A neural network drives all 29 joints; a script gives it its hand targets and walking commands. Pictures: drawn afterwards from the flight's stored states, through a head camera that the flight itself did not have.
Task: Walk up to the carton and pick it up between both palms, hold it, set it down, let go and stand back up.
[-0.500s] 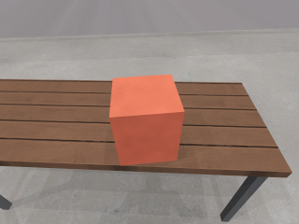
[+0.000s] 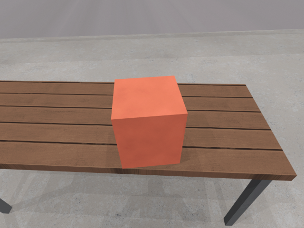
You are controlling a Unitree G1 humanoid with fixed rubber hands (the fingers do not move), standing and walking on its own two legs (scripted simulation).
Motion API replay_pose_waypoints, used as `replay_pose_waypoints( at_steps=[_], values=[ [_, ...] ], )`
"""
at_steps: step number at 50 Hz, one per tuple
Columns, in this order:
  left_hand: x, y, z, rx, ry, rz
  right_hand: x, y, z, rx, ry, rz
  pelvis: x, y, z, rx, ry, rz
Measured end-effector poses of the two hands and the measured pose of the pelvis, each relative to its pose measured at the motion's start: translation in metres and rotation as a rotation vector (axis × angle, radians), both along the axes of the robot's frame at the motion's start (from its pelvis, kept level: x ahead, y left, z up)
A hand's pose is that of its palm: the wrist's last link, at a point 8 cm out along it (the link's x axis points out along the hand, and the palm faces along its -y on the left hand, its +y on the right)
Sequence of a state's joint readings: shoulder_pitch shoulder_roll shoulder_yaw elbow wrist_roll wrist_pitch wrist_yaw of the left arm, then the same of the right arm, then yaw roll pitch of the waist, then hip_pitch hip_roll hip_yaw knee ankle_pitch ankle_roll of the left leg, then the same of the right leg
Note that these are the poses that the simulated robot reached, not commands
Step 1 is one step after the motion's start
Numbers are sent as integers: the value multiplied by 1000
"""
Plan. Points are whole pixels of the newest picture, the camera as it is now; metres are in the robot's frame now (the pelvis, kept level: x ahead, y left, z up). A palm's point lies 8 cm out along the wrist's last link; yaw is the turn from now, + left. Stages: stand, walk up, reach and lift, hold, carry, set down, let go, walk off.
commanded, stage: stand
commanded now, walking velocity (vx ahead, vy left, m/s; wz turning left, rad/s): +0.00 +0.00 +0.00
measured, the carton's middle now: (148, 122) +0.49 +0.05 +0.01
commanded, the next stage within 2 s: none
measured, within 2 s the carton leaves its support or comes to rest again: neither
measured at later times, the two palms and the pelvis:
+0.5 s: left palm out of the picture +0.06 +0.31 -0.11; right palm out of the picture +0.11 -0.28 -0.10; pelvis +0.00 +0.00 +0.00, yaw +0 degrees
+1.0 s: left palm out of the picture +0.06 +0.31 -0.11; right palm out of the picture +0.11 -0.29 -0.10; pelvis +0.00 +0.00 +0.00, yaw +0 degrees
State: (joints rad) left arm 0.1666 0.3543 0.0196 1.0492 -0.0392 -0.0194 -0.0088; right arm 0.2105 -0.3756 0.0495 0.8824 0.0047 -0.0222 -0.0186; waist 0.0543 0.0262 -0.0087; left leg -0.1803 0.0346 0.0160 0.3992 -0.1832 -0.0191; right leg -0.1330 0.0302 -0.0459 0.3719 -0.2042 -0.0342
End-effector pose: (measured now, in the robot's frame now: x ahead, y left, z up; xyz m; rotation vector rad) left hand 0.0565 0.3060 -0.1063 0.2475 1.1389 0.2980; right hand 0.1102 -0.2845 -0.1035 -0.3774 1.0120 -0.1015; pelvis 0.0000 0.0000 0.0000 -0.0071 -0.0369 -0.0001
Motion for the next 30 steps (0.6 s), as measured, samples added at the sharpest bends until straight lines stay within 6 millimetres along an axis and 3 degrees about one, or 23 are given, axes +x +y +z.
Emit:
replay_pose_waypoints(
  at_steps=[30],
  values=[
    [1, 0, 0, -1, 0, 0, 0, 0, 0, -1, 0, -1, 0, 0, 0, 0, 0, 0]
  ],
)
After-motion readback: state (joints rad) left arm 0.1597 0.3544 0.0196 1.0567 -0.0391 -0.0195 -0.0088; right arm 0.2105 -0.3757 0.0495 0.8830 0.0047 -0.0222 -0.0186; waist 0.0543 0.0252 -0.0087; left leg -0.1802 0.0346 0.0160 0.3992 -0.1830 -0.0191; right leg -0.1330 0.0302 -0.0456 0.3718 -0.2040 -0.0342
